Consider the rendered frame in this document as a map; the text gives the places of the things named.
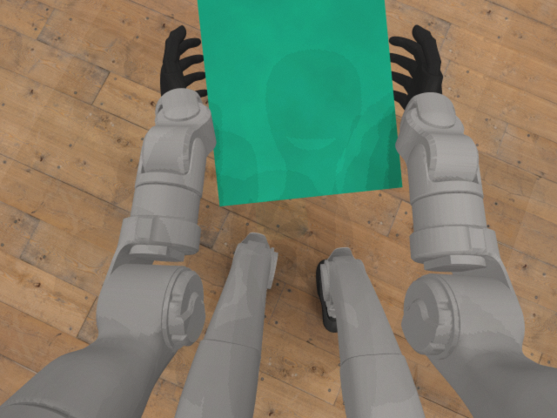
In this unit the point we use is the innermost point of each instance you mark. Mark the left robot thigh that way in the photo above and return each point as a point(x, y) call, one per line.
point(223, 379)

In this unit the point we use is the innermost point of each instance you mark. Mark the robot left hand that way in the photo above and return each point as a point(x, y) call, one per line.
point(171, 75)

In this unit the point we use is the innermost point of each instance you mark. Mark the robot right upper arm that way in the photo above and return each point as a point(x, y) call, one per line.
point(471, 329)

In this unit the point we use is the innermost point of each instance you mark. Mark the robot thigh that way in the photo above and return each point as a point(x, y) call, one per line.
point(223, 379)
point(376, 381)

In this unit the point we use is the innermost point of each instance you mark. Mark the robot left upper arm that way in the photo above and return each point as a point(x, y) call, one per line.
point(146, 313)

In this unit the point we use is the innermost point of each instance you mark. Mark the right robot thigh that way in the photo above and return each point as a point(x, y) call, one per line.
point(376, 381)

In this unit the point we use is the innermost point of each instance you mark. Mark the robot right forearm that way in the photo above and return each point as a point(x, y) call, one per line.
point(450, 231)

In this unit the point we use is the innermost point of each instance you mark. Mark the robot left forearm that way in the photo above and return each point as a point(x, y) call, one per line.
point(163, 225)

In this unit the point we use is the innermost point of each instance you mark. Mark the carton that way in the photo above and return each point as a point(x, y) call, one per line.
point(301, 98)

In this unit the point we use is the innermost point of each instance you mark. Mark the robot right hand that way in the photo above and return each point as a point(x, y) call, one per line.
point(425, 71)

